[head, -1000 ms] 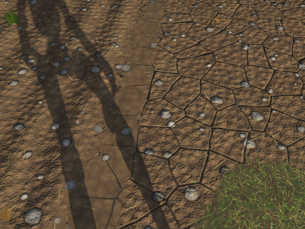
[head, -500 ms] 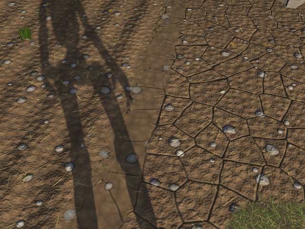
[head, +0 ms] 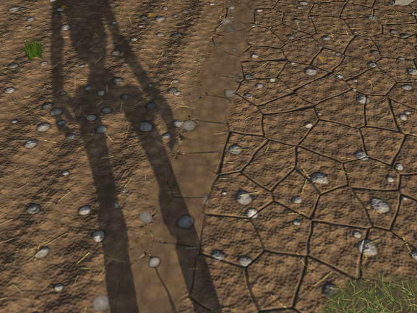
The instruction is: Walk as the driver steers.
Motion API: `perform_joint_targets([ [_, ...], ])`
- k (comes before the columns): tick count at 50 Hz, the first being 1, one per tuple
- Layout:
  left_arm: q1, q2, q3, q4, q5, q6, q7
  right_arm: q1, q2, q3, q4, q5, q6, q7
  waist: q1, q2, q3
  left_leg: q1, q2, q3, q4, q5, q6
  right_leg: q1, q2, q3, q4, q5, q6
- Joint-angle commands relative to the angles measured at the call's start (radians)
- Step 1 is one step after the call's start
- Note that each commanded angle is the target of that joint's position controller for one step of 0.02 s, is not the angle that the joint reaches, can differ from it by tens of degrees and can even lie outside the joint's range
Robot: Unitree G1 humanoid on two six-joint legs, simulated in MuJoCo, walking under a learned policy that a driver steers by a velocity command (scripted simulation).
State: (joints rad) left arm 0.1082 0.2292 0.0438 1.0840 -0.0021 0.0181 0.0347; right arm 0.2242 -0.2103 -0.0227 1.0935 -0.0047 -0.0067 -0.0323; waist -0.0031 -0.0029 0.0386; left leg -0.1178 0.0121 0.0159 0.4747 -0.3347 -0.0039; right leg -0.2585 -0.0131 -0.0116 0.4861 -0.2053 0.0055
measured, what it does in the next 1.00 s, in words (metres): stands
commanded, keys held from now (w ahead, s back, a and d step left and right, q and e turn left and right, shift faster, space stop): no key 1.00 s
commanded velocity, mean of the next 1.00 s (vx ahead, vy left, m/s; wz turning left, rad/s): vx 0.00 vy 0.00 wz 0.00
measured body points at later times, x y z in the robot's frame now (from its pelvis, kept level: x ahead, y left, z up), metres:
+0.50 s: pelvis +0.00 +0.00 +0.00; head +0.01 +0.00 +0.45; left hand +0.05 +0.25 -0.15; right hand -0.01 -0.24 -0.16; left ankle -0.05 +0.12 -0.74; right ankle +0.03 -0.12 -0.74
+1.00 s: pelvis +0.00 +0.00 +0.00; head +0.01 +0.00 +0.45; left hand +0.03 +0.25 -0.16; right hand -0.03 -0.23 -0.16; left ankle -0.05 +0.12 -0.74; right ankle +0.03 -0.12 -0.74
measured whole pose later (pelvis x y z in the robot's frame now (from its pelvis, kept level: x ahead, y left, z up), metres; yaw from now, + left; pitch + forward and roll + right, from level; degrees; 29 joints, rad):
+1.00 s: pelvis +0.00 +0.00 +0.00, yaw +0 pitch -1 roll +0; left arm 0.19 0.19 0.03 1.14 -0.01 0.02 0.05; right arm 0.35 -0.17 -0.01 1.10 0.00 -0.02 -0.04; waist 0.00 0.00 0.03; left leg -0.13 0.01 0.03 0.47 -0.33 0.00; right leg -0.27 -0.02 0.00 0.49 -0.20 0.01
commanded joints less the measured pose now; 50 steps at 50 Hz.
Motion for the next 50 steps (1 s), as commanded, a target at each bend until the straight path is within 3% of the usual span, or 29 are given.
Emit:
perform_joint_targets([
  [1, 0.000, 0.106, 0.017, -0.021, 0.000, -0.005, 0.004, 0.057, -0.102, -0.015, -0.013, -0.001, -0.004, -0.004, 0.002, 0.013, -0.029, -0.114, 0.033, -0.023, -0.097, 0.215, 0.017, 0.123, -0.031, 0.028, -0.038, 0.221, -0.039],
  [20, 0.039, 0.085, 0.012, 0.023, 0.000, -0.004, 0.010, 0.128, -0.075, -0.006, 0.002, -0.001, -0.010, -0.011, 0.006, 0.007, 0.003, -0.145, 0.024, -0.014, -0.118, 0.111, 0.016, 0.101, -0.027, 0.030, -0.057, 0.135, -0.033],
  [50, 0.106, 0.060, 0.005, 0.033, -0.004, -0.005, 0.015, 0.216, -0.042, -0.003, -0.003, 0.003, -0.015, -0.011, 0.007, 0.008, 0.015, -0.152, 0.020, -0.011, -0.116, 0.131, 0.018, 0.093, -0.025, 0.031, -0.048, 0.155, -0.032],
])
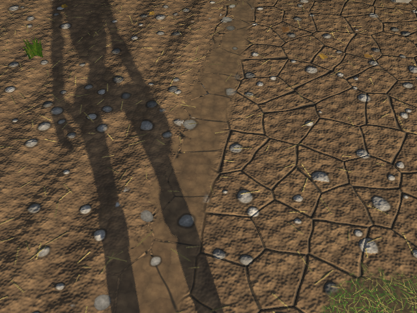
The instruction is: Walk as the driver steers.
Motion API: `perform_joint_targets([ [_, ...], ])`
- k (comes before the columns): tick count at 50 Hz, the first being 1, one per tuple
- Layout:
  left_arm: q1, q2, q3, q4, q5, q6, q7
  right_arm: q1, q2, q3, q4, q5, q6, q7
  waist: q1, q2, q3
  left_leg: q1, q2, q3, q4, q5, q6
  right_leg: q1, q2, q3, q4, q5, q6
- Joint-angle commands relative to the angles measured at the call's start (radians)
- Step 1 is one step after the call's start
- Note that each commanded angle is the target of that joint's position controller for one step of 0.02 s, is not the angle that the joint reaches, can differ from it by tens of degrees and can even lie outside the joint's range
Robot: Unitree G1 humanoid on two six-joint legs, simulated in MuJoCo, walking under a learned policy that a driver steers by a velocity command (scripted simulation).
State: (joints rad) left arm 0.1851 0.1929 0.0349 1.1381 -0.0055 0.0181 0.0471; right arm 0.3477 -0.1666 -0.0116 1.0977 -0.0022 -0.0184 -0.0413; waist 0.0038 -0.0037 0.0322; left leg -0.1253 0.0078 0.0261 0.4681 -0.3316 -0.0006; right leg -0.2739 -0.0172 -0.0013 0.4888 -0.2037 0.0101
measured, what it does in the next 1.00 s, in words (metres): walks ahead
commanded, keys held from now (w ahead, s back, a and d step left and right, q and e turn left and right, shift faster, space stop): no key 0.48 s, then w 0.52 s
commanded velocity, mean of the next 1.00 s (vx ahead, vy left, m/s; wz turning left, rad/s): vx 0.15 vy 0.00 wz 0.00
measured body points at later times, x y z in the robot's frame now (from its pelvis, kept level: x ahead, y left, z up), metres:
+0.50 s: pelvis +0.00 +0.00 +0.00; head +0.02 +0.00 +0.45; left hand +0.03 +0.25 -0.16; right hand -0.03 -0.22 -0.16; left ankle -0.05 +0.12 -0.74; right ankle +0.04 -0.13 -0.74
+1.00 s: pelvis +0.15 -0.04 +0.01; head +0.16 -0.05 +0.46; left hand +0.07 +0.18 -0.14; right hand +0.28 -0.30 -0.12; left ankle +0.23 +0.12 -0.66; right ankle +0.06 -0.13 -0.74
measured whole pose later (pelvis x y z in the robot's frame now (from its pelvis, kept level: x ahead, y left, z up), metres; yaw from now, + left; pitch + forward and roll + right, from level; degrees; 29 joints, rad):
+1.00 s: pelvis +0.15 -0.04 +0.01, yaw +0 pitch +1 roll +0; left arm 0.46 0.16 0.02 1.12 0.00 -0.09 0.00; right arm 0.18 -0.25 -0.07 0.93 0.03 -0.09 0.00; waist 0.05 0.04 -0.02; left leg -0.65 0.12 0.01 1.02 -0.13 0.05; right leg 0.01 0.04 -0.07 0.24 -0.27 -0.05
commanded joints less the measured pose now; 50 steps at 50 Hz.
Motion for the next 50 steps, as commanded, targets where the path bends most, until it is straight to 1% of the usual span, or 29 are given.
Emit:
perform_joint_targets([
  [1, 0.030, 0.096, 0.013, -0.021, 0.000, -0.005, 0.003, 0.095, -0.085, -0.014, -0.008, 0.000, -0.004, -0.002, 0.000, 0.009, 0.022, -0.145, 0.024, -0.021, -0.109, 0.129, 0.015, 0.109, -0.021, 0.021, -0.050, 0.154, -0.036],
  [24, 0.058, 0.085, 0.013, -0.023, -0.002, -0.006, 0.006, 0.124, -0.071, -0.016, -0.016, 0.002, -0.006, -0.001, 0.000, 0.010, 0.030, -0.145, 0.024, -0.023, -0.109, 0.139, 0.018, 0.108, -0.021, 0.019, -0.043, 0.161, -0.032],
  [25, 0.075, 0.074, 0.011, -0.013, -0.002, -0.005, 0.006, 0.144, -0.065, -0.016, -0.006, 0.003, -0.004, -0.002, -0.001, 0.016, 0.007, -0.135, 0.017, -0.018, -0.118, 0.038, 0.024, 0.116, -0.005, 0.001, -0.036, 0.060, -0.032],
  [26, 0.078, 0.076, 0.013, -0.011, -0.007, -0.004, 0.007, 0.150, -0.081, -0.022, -0.004, 0.009, -0.001, -0.005, -0.003, 0.033, 0.023, -0.150, 0.016, -0.029, -0.128, -0.124, 0.044, 0.090, 0.024, -0.029, -0.003, -0.105, -0.034],
  [27, 0.076, 0.081, 0.017, -0.014, -0.012, -0.007, 0.007, 0.138, -0.110, -0.032, -0.016, 0.015, 0.001, -0.009, -0.006, 0.066, 0.057, -0.170, 0.037, -0.070, -0.147, -0.301, 0.076, 0.028, 0.052, -0.060, 0.043, -0.273, -0.039],
  [28, 0.049, 0.082, 0.019, -0.029, -0.012, -0.016, 0.004, 0.146, -0.132, -0.040, -0.027, 0.021, -0.001, -0.012, -0.021, 0.094, 0.104, -0.179, 0.090, -0.146, -0.191, -0.442, 0.114, -0.060, 0.059, -0.071, 0.097, -0.347, -0.044],
  [29, 0.009, 0.064, 0.016, -0.052, -0.013, -0.033, -0.003, 0.175, -0.163, -0.051, -0.029, 0.028, -0.009, -0.012, -0.043, 0.146, 0.141, -0.155, 0.179, -0.266, -0.256, -0.527, 0.163, -0.149, 0.060, -0.090, 0.192, -0.308, -0.045],
  [30, -0.019, 0.046, 0.010, -0.072, -0.016, -0.052, -0.014, 0.172, -0.202, -0.066, -0.035, 0.034, -0.020, -0.010, -0.049, 0.197, 0.180, -0.146, 0.282, -0.394, -0.310, -0.541, 0.218, -0.216, 0.026, -0.073, 0.295, -0.234, -0.056],
  [31, -0.043, 0.048, 0.010, -0.089, -0.021, -0.070, -0.025, 0.163, -0.201, -0.069, -0.042, 0.030, -0.032, -0.009, -0.050, 0.192, 0.209, -0.127, 0.339, -0.457, -0.331, -0.488, 0.250, -0.290, -0.016, -0.037, 0.361, -0.238, -0.071],
  [32, -0.057, 0.058, 0.013, -0.104, -0.027, -0.085, -0.033, 0.152, -0.184, -0.067, -0.049, 0.024, -0.042, -0.005, -0.045, 0.180, 0.220, -0.081, 0.352, -0.461, -0.323, -0.400, 0.253, -0.351, -0.044, -0.012, 0.386, -0.286, -0.085],
  [33, -0.055, 0.064, 0.015, -0.114, -0.034, -0.098, -0.040, 0.134, -0.174, -0.067, -0.058, 0.026, -0.049, 0.000, -0.033, 0.165, 0.212, -0.040, 0.339, -0.423, -0.301, -0.317, 0.234, -0.362, -0.061, -0.002, 0.341, -0.312, -0.097],
  [34, -0.034, 0.067, 0.017, -0.112, -0.039, -0.109, -0.046, 0.109, -0.172, -0.067, -0.067, 0.034, -0.050, 0.005, -0.013, 0.144, 0.192, -0.039, 0.304, -0.354, -0.272, -0.248, 0.204, -0.295, -0.057, -0.018, 0.236, -0.294, -0.104],
  [35, 0.029, 0.064, 0.022, -0.087, -0.039, -0.116, -0.050, 0.074, -0.177, -0.068, -0.076, 0.040, -0.046, 0.009, 0.024, 0.125, 0.160, -0.103, 0.247, -0.262, -0.229, -0.193, 0.171, -0.126, -0.020, -0.072, 0.108, -0.206, -0.102],
  [36, 0.132, 0.069, 0.035, -0.037, -0.035, -0.115, -0.052, 0.064, -0.178, -0.067, -0.082, 0.039, -0.042, 0.013, 0.059, 0.105, 0.112, -0.192, 0.191, -0.193, -0.162, -0.130, 0.150, 0.081, 0.045, -0.130, 0.045, -0.077, -0.083],
  [37, 0.250, 0.089, 0.052, 0.003, -0.029, -0.111, -0.052, 0.047, -0.182, -0.065, -0.093, 0.034, -0.044, 0.015, 0.107, 0.080, 0.059, -0.267, 0.143, -0.134, -0.039, 0.033, 0.126, 0.249, 0.063, -0.116, 0.037, -0.032, -0.077],
  [38, 0.404, 0.167, 0.078, 0.025, -0.023, -0.111, -0.045, -0.002, -0.133, -0.049, -0.120, 0.025, -0.053, 0.019, 0.172, -0.125, 0.005, -0.397, 0.040, -0.004, 0.331, 0.115, 0.060, 0.388, -0.125, 0.178, -0.108, -0.133, -0.141],
  [39, 0.508, 0.253, 0.085, 0.028, -0.016, -0.123, -0.056, 0.012, -0.046, -0.030, -0.159, 0.034, -0.075, 0.016, 0.166, -0.358, -0.077, -0.602, -0.080, -0.013, 0.650, -0.188, 0.030, 0.507, -0.357, 0.688, -0.317, -0.225, -0.291],
  [40, 0.407, 0.175, 0.054, 0.010, -0.003, -0.139, -0.056, -0.009, -0.086, -0.041, -0.166, 0.054, -0.092, 0.021, 0.105, -0.201, -0.019, -0.684, -0.012, -0.135, 0.830, -0.184, 0.059, 0.439, -0.397, 0.737, -0.327, -0.294, -0.301],
  [41, 0.306, 0.129, 0.038, -0.025, -0.007, -0.147, -0.058, -0.036, -0.105, -0.043, -0.176, 0.063, -0.103, 0.030, 0.070, -0.122, 0.047, -0.729, 0.039, -0.143, 0.868, -0.082, 0.091, 0.375, -0.368, 0.602, -0.315, -0.270, -0.267],
  [42, 0.231, 0.111, 0.026, -0.050, -0.005, -0.148, -0.064, -0.041, -0.114, -0.048, -0.169, 0.054, -0.107, 0.033, 0.042, -0.063, 0.064, -0.710, 0.084, -0.122, 0.835, 0.021, 0.105, 0.322, -0.317, 0.461, -0.325, -0.195, -0.232],
  [43, 0.199, 0.103, 0.019, -0.064, -0.002, -0.144, -0.069, -0.053, -0.132, -0.060, -0.169, 0.041, -0.108, 0.032, 0.026, -0.044, 0.077, -0.684, 0.112, -0.106, 0.772, 0.087, 0.106, 0.285, -0.275, 0.356, -0.336, -0.087, -0.206],
  [44, 0.204, 0.077, 0.009, -0.063, 0.002, -0.137, -0.068, -0.054, -0.147, -0.070, -0.166, 0.035, -0.102, 0.036, 0.016, -0.055, 0.071, -0.634, 0.128, -0.088, 0.724, 0.126, 0.102, 0.263, -0.226, 0.257, -0.342, 0.012, -0.179],
  [45, 0.235, 0.073, 0.005, -0.056, 0.004, -0.131, -0.064, -0.052, -0.136, -0.072, -0.163, 0.035, -0.094, 0.042, 0.015, -0.074, 0.064, -0.610, 0.129, -0.068, 0.691, 0.147, 0.091, 0.257, -0.203, 0.200, -0.345, 0.097, -0.172],
  [47, 0.285, 0.095, 0.005, -0.046, 0.005, -0.124, -0.049, -0.096, -0.106, -0.069, -0.177, 0.031, -0.077, 0.049, 0.016, -0.060, 0.072, -0.635, 0.130, -0.036, 0.635, 0.178, 0.060, 0.256, -0.193, 0.142, -0.354, 0.225, -0.184],
  [49, 0.293, 0.125, 0.007, -0.056, 0.009, -0.119, -0.036, -0.203, -0.088, -0.060, -0.222, 0.026, -0.072, 0.049, 0.028, -0.044, 0.095, -0.673, 0.130, -0.025, 0.511, 0.231, 0.033, 0.243, -0.200, 0.118, -0.375, 0.268, -0.197],
  [50, 0.288, 0.129, 0.007, -0.064, 0.011, -0.115, -0.031, -0.260, -0.082, -0.054, -0.244, 0.026, -0.073, 0.051, 0.036, -0.041, 0.105, -0.664, 0.123, -0.018, 0.425, 0.268, 0.026, 0.226, -0.192, 0.098, -0.384, 0.265, -0.195],
])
